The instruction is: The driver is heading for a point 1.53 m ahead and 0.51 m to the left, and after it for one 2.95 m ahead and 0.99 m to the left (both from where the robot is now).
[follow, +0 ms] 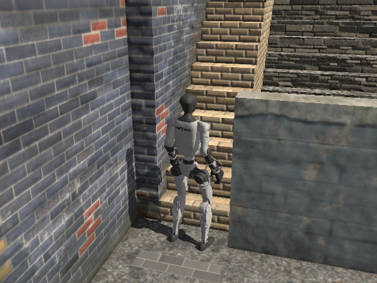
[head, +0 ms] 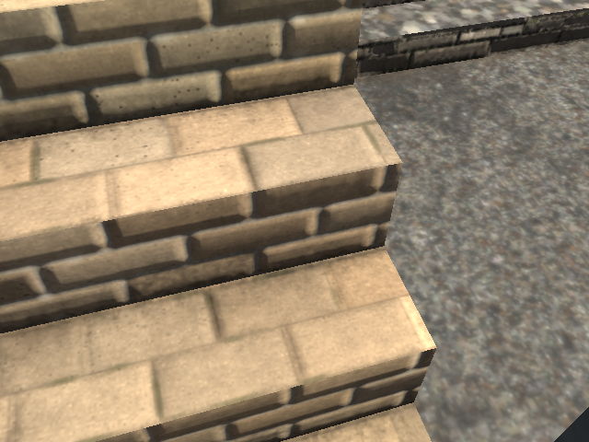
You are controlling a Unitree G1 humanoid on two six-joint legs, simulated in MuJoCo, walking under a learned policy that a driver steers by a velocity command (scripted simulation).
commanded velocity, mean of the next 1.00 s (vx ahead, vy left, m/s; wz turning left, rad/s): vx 0.29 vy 0.08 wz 0.00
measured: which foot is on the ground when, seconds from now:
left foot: down 0.00-1.00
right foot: down 0.00-1.00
